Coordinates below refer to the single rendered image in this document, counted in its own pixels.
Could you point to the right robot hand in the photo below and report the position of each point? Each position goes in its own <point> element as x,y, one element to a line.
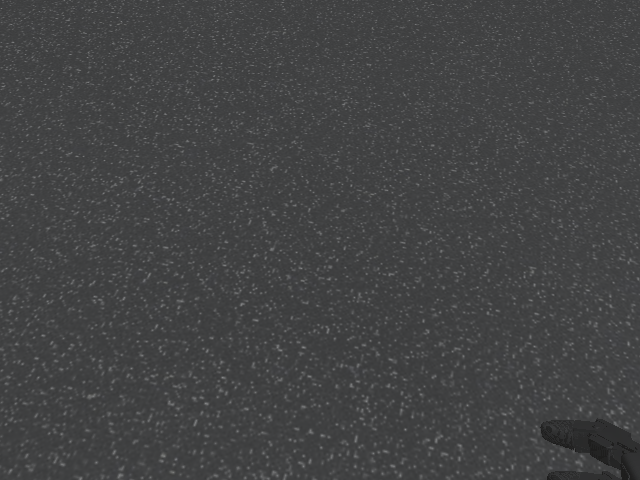
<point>604,441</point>

